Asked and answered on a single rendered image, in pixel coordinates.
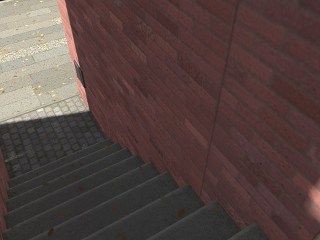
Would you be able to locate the stairs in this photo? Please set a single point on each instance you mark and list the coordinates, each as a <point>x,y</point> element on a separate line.
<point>103,192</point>

